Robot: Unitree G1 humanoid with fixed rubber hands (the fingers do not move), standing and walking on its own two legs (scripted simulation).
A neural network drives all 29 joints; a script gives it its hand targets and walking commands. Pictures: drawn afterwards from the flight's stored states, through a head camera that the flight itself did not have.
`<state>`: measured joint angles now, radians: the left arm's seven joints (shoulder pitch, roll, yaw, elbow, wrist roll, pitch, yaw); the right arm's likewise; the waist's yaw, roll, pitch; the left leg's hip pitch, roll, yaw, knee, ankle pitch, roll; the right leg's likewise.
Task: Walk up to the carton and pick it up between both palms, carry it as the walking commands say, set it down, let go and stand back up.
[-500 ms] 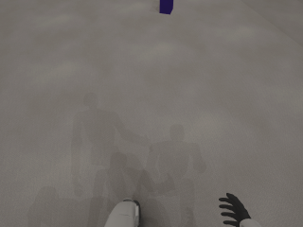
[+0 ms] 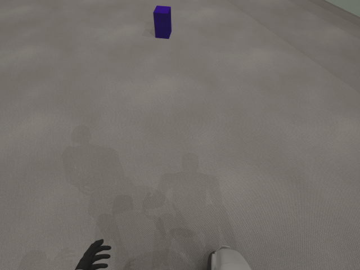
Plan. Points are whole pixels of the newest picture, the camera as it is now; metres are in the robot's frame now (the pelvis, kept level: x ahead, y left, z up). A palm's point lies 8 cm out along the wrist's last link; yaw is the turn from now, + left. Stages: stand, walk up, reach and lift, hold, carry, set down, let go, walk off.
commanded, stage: walk up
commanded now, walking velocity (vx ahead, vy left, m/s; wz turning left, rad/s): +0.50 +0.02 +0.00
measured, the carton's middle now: (162, 22) +2.42 +0.12 -0.65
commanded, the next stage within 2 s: none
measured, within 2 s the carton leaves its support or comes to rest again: neither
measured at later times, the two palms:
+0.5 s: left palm out of the picture +0.13 +0.26 -0.12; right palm (241, 167) +0.40 -0.19 -0.13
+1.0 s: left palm (109, 109) +0.66 +0.26 -0.12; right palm (239, 171) +0.39 -0.18 -0.12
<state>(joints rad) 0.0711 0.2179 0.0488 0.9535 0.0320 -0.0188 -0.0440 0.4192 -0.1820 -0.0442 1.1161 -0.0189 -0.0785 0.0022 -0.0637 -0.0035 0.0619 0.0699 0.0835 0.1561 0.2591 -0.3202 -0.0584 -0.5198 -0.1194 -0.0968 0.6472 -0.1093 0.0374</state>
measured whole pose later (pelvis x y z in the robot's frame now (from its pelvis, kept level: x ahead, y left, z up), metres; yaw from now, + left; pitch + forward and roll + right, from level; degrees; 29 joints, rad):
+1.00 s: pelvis +0.50 +0.04 +0.00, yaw +0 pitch +1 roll +0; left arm 0.04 0.21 0.05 0.96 0.03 -0.01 -0.06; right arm 0.46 -0.16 -0.05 1.12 -0.02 -0.08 0.00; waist -0.09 -0.01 0.07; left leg 0.06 0.10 0.15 0.23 -0.29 -0.07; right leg -0.52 -0.11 -0.10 0.60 -0.11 0.04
